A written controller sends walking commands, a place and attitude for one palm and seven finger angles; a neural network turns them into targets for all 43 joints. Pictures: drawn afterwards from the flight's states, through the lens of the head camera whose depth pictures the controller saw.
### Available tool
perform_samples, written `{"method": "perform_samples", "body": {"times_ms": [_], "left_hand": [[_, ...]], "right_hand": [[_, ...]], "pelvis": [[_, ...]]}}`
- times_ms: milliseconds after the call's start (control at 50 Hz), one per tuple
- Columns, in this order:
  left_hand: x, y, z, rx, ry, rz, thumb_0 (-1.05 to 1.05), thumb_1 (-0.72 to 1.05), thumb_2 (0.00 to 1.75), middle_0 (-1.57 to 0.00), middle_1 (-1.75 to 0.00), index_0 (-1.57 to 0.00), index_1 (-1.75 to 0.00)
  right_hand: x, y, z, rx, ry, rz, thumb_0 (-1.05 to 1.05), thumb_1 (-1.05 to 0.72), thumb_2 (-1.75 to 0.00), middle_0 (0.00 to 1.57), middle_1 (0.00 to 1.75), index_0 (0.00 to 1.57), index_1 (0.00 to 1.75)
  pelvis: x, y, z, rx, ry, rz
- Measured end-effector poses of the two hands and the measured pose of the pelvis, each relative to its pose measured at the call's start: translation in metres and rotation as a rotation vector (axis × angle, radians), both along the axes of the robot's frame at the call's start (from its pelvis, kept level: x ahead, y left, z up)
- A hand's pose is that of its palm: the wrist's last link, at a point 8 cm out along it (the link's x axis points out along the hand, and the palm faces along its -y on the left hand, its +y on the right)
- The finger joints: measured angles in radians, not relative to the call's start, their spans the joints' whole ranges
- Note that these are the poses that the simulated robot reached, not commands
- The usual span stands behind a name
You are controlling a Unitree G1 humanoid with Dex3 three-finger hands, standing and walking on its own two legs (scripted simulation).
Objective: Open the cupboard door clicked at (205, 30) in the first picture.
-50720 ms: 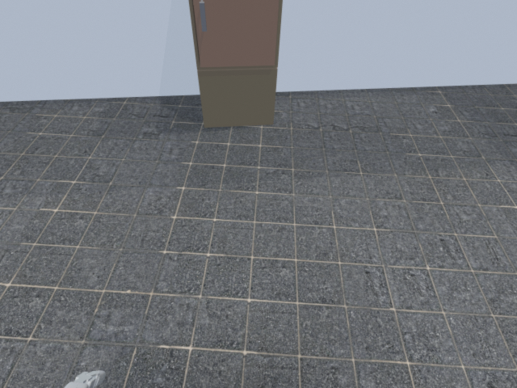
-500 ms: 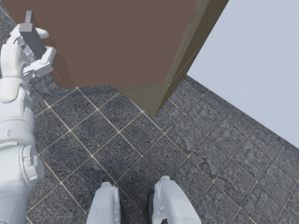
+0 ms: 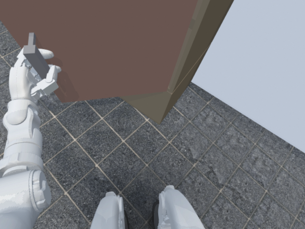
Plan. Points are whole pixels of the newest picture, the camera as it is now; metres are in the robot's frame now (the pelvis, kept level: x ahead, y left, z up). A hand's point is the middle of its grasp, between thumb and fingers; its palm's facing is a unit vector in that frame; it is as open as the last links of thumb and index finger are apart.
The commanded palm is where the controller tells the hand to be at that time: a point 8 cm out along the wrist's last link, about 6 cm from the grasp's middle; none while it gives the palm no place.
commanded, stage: pull the door open along its arc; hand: left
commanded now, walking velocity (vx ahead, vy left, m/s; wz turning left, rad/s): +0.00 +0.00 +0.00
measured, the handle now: (42, 61) +0.53 +0.25 +0.04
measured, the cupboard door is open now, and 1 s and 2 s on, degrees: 46 84 84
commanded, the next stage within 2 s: open thumb and fingers to let go in 0.78 s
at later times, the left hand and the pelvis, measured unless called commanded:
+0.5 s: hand (80, 129) +0.35 +0.15 +0.03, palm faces +0.48 -0.88 +0.02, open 6.1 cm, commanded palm +0.28 +0.19 +0.03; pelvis +0.00 -0.01 +0.01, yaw +3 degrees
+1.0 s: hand (111, 157) +0.29 +0.08 +0.03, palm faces +0.48 -0.87 -0.04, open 6.2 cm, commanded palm +0.23 +0.12 +0.03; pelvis +0.00 -0.05 +0.01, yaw +6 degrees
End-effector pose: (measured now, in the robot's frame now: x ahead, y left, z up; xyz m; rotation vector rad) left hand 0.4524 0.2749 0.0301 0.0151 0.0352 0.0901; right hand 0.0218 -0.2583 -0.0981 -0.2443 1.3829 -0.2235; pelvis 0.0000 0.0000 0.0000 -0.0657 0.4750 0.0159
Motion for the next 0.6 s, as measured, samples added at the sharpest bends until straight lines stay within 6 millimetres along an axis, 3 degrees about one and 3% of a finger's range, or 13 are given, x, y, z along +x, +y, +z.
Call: {"method": "perform_samples", "body": {"times_ms": [160, 280, 400, 500, 600], "left_hand": [[-0.052, -0.015, 0.0, -0.011, 0.006, -0.03, 0.01, 0.7, 0.72, -0.32, -1.32, -0.33, -1.35], [-0.097, -0.044, -0.003, -0.085, -0.02, 0.169, 0.01, 0.68, 0.74, -0.33, -1.32, -0.36, -1.32], [-0.128, -0.072, -0.002, -0.066, -0.036, 0.339, 0.01, 0.67, 0.77, -0.34, -1.31, -0.35, -1.31], [-0.147, -0.091, -0.001, -0.031, -0.037, 0.411, 0.01, 0.68, 0.78, -0.34, -1.31, -0.34, -1.32], [-0.166, -0.108, 0.001, -0.007, -0.022, 0.421, 0.0, 0.69, 0.78, -0.33, -1.31, -0.34, -1.33]], "right_hand": [[0.046, 0.003, 0.013, 0.029, -0.126, 0.027, 0.01, -0.91, -0.9, 0.2, 0.3, 0.2, 0.3], [0.097, 0.011, 0.017, 0.058, -0.263, 0.111, 0.01, -0.91, -0.9, 0.2, 0.3, 0.2, 0.3], [0.138, 0.025, 0.013, 0.107, -0.357, 0.209, 0.01, -0.91, -0.9, 0.2, 0.3, 0.2, 0.3], [0.152, 0.034, 0.009, 0.142, -0.39, 0.256, 0.01, -0.91, -0.9, 0.2, 0.3, 0.2, 0.3], [0.151, 0.034, 0.009, 0.158, -0.397, 0.268, 0.01, -0.91, -0.9, 0.2, 0.3, 0.2, 0.3]], "pelvis": [[0.011, 0.001, 0.014, 0.012, -0.037, -0.003], [0.014, 0.001, 0.018, 0.023, -0.061, -0.001], [0.009, -0.005, 0.013, 0.038, -0.084, 0.011], [0.005, -0.014, 0.011, 0.047, -0.1, 0.026], [0.004, -0.023, 0.013, 0.054, -0.118, 0.038]]}}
